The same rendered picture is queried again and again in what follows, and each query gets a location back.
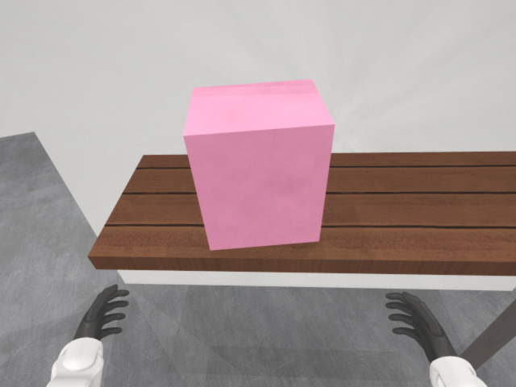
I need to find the robot right hand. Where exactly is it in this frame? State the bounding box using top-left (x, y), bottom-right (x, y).
top-left (385, 292), bottom-right (458, 363)

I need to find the robot left hand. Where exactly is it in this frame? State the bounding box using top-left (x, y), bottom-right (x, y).
top-left (73, 285), bottom-right (130, 341)

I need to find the table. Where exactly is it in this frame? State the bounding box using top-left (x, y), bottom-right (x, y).
top-left (88, 152), bottom-right (516, 371)

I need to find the carton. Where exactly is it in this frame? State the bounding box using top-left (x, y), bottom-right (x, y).
top-left (183, 79), bottom-right (335, 251)

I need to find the right robot forearm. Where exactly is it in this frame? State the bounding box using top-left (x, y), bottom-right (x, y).
top-left (430, 356), bottom-right (487, 387)

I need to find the left robot forearm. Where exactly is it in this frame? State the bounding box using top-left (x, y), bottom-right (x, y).
top-left (46, 338), bottom-right (104, 387)

